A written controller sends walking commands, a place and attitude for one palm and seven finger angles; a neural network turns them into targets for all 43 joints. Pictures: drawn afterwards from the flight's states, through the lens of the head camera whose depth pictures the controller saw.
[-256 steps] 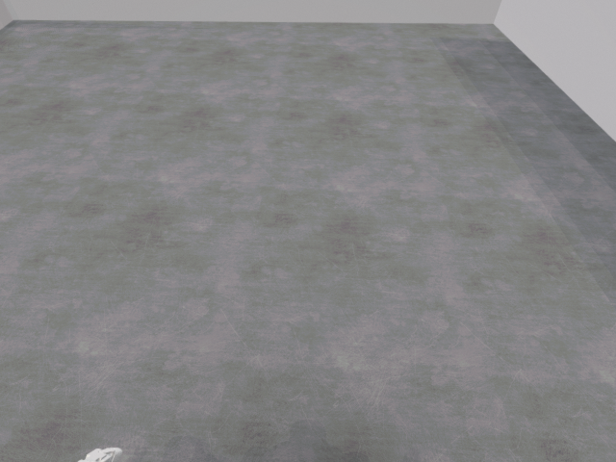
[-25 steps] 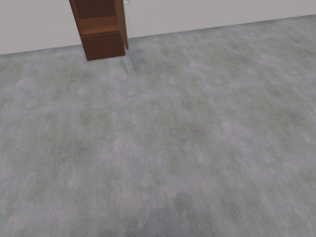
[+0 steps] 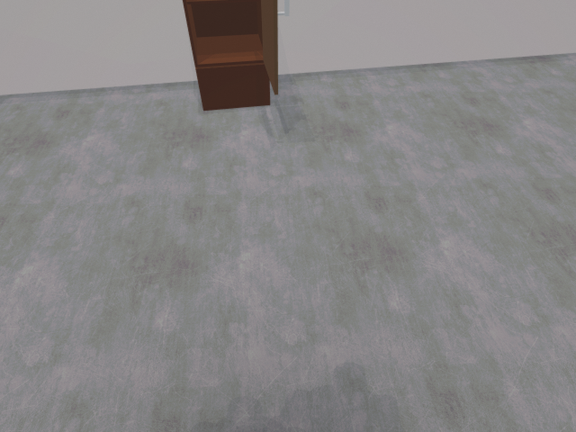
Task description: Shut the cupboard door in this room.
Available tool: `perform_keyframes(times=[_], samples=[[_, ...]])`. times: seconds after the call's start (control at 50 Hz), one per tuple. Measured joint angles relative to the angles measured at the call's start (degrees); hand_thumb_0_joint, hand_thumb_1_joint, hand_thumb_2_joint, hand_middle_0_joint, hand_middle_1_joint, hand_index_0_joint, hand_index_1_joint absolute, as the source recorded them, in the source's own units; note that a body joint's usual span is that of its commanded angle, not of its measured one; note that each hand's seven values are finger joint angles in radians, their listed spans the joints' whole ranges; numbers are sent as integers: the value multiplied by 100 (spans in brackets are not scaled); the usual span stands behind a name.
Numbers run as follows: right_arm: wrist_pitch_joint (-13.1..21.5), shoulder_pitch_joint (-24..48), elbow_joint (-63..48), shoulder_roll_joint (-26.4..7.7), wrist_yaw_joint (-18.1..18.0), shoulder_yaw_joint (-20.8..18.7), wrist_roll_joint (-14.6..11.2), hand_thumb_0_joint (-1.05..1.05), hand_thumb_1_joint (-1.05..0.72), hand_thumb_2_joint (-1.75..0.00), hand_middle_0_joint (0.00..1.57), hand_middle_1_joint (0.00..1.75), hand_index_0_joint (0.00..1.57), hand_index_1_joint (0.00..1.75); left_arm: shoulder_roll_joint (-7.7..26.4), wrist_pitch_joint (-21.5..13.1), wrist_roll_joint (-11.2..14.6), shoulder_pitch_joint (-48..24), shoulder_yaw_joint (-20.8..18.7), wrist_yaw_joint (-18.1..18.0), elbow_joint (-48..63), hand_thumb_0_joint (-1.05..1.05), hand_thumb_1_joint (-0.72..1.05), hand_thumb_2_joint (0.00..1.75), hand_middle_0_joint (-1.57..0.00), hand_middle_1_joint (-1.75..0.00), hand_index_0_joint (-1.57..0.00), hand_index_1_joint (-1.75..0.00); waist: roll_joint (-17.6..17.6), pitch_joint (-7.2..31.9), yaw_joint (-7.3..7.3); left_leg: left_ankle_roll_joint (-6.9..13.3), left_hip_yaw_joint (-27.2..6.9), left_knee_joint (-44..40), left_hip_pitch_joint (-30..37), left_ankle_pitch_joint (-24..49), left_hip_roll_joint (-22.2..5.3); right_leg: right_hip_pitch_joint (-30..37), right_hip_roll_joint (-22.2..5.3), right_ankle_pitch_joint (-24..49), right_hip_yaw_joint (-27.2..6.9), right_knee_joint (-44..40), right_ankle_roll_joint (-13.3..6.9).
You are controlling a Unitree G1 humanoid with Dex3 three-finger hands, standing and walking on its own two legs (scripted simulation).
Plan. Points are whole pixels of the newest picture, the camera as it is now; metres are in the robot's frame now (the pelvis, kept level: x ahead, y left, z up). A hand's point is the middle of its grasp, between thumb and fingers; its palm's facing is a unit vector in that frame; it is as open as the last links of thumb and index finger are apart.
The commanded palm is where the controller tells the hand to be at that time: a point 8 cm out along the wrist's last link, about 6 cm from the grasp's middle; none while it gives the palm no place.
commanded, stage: stand and wait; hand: left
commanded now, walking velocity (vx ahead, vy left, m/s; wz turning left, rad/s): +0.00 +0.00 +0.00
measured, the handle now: out of the picture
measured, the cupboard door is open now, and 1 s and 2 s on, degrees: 91 91 91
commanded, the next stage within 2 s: turn or walk to find it in 0.30 s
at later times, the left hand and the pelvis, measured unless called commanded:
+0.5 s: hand out of the picture -0.01 +0.15 -0.18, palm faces +0.11 -0.98 -0.18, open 7.3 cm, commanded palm none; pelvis -0.01 -0.02 +0.00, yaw +4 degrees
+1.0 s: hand out of the picture -0.02 +0.16 -0.17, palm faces +0.11 -0.97 -0.19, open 7.3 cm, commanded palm none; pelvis +0.00 -0.02 +0.00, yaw +5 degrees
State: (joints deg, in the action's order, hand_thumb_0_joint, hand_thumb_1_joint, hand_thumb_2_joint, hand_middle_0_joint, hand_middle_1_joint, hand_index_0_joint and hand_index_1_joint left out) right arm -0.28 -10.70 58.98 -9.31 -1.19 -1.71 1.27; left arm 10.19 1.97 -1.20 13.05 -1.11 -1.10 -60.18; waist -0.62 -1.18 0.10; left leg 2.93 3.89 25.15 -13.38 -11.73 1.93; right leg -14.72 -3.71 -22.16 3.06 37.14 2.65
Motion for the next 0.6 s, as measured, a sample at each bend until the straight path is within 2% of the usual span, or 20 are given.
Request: perform_keyframes(times=[0.04,0.08,0.16,0.24,0.4,0.6], samples=[[-32,-41,42,-7,30,-8,-27,0,-92,-89,20,30,20,30,-30,-68,-1,32,15,-18,9,0,91,90,-20,-30,-20,-30,-9,18,13,-49,-13,175,-101,-69,59,289,-15,452,23,-701,-68],[-82,-59,111,-86,34,-46,-58,0,-92,-89,20,30,20,30,-139,-130,-13,56,47,-45,-47,0,91,90,-20,-30,-20,-30,178,-3,6,-115,-102,318,-138,-141,-24,354,73,457,116,-756,-216],[-173,-179,207,-142,56,-30,-25,0,-93,-89,20,30,20,30,-169,-194,-8,216,82,-40,-98,0,92,90,-20,-30,-20,-30,238,37,-4,-286,-153,357,-128,-234,-126,418,132,413,223,-781,-306],[-122,-269,398,-86,40,35,-27,0,-92,-90,20,30,20,30,-143,-151,28,258,104,-40,-251,0,91,90,-20,-30,-20,-30,118,-11,23,-204,-138,227,19,-88,-141,524,144,402,232,-811,-304],[-63,-430,608,72,18,130,-48,0,-91,-90,20,30,20,30,-204,-141,60,280,130,-39,-408,0,91,90,-20,-30,-20,-30,47,-65,14,-240,-207,28,95,23,-186,667,210,577,304,-1117,-330],[-218,-477,416,86,60,6,-1,0,-91,-90,20,30,20,30,-156,-83,7,236,-43,-59,-174,0,91,90,-20,-30,-20,-30,63,-184,23,-200,-458,855,-419,-312,-130,399,143,290,561,-571,-325]])
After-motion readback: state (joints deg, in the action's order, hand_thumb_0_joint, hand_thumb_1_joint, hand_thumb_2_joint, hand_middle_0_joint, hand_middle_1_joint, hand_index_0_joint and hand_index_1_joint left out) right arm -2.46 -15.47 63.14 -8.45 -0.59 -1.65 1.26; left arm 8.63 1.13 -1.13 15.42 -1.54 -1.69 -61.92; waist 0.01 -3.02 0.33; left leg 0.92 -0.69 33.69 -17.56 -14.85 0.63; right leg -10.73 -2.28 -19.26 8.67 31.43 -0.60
